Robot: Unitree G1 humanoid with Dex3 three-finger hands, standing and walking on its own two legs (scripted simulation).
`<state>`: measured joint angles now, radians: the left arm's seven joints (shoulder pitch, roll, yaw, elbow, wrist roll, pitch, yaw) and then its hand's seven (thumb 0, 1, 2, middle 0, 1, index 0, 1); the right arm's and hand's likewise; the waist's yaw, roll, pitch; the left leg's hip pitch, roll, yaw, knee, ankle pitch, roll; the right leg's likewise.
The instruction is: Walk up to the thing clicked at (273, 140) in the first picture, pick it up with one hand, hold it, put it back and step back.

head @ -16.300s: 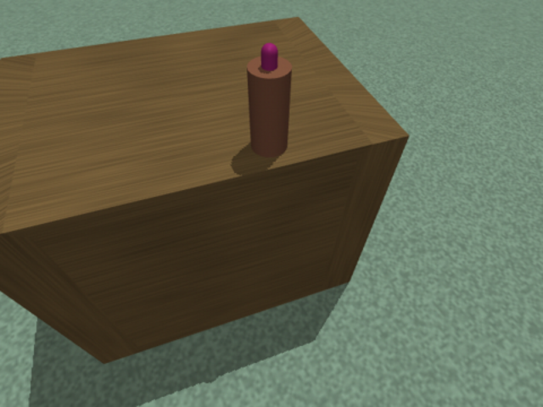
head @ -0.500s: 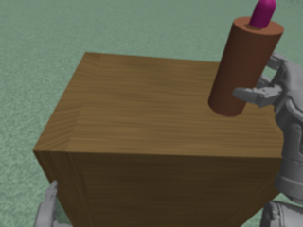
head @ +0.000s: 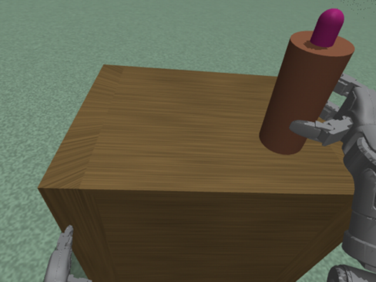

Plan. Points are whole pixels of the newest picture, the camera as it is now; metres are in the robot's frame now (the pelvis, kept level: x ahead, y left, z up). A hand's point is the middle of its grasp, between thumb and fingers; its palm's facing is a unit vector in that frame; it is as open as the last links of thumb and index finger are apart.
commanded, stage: hold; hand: right
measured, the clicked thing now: (302, 88) +0.33 -0.14 +0.31
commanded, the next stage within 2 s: crouch in 1.74 s
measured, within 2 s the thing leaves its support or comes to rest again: neither
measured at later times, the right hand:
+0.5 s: hand (316, 100) +0.33 -0.18 +0.28, palm faces +0.17 +0.99 -0.02, open 11.1 cm
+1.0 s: hand (309, 102) +0.34 -0.17 +0.28, palm faces +0.16 +0.99 -0.02, open 11.1 cm
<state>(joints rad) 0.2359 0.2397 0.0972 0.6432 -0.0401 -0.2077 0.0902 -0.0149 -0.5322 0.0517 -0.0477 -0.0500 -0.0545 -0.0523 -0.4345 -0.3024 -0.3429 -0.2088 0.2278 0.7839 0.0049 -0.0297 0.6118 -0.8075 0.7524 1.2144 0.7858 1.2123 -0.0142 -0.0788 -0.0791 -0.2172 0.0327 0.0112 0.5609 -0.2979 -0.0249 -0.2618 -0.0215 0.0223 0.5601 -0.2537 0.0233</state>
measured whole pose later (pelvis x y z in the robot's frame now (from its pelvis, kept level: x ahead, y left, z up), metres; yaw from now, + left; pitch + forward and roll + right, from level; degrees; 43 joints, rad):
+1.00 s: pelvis +0.00 +0.00 +0.00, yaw +0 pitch -3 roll +0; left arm 0.23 0.25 0.09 0.66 -0.04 -0.23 0.10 -0.01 -0.53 0.05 -0.05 -0.05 -0.06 -0.05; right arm -0.49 -0.31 -0.34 -0.16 0.23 0.80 0.01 -0.03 0.61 -0.81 0.75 1.21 0.79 1.21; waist -0.01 -0.08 -0.08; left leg -0.22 0.03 0.02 0.56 -0.30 -0.02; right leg -0.26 -0.03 0.03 0.56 -0.25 0.03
